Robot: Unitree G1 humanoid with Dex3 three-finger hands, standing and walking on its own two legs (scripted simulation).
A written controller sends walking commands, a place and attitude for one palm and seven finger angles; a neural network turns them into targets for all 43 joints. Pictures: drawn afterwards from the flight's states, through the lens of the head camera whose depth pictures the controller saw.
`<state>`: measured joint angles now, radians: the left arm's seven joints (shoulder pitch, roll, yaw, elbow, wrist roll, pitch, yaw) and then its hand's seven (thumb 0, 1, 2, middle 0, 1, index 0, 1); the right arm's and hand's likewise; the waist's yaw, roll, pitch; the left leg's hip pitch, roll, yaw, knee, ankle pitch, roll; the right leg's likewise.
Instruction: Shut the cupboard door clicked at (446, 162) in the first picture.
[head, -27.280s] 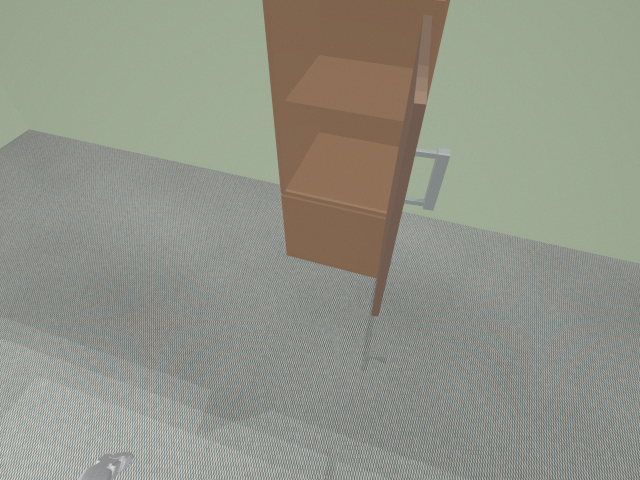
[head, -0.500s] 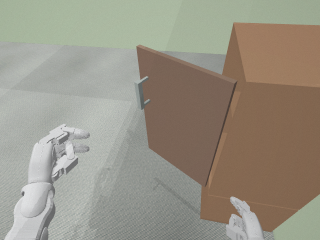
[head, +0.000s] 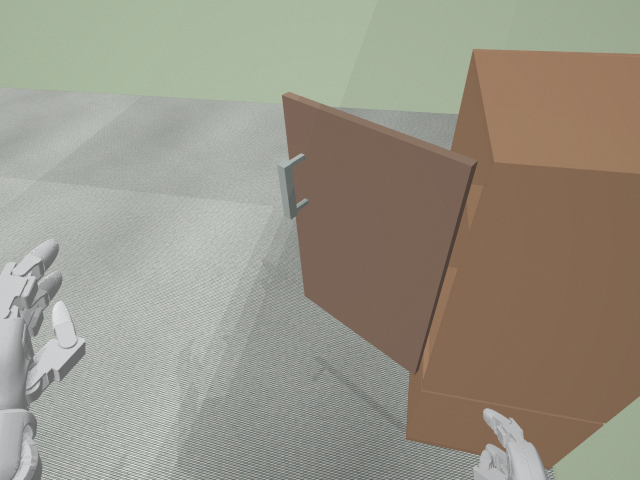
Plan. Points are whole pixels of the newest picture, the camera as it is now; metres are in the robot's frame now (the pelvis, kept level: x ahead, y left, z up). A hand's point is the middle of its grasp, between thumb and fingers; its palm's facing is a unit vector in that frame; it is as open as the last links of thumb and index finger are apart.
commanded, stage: draw the hand back to the body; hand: left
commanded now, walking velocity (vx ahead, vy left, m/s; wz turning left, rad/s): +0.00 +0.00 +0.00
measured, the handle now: (294, 186) +0.64 +0.14 +0.01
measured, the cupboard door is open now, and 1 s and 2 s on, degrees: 60 60 60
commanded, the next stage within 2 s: step back with the hand held close in 0.14 s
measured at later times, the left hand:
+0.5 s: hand (94, 340) +0.20 +0.26 +0.15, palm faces +0.38 -0.79 -0.47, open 7.4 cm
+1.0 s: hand (19, 408) +0.13 +0.28 +0.15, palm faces +0.45 -0.76 -0.46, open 7.4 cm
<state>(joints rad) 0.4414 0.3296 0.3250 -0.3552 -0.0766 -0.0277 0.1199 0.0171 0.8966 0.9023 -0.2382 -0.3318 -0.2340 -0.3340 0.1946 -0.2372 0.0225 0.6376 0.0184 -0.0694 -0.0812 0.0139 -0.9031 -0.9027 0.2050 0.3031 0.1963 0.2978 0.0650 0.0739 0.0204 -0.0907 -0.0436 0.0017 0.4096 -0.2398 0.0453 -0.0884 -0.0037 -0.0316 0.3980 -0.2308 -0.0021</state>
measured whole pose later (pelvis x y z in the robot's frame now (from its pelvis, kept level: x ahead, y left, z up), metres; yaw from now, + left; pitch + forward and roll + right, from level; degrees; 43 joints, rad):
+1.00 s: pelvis -0.07 +0.01 -0.02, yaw +1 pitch +0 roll -2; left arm 0.51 0.42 0.43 -0.46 -0.02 -0.19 0.15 0.02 0.89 0.90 -0.22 -0.30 -0.21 -0.30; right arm 0.22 -0.22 0.00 0.54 0.01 -0.01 -0.10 0.01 -0.90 -0.90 0.21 0.30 0.20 0.30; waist 0.00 0.00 -0.01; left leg -0.41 -0.04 0.01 0.64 -0.23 0.07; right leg -0.37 0.02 0.01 0.59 -0.22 0.02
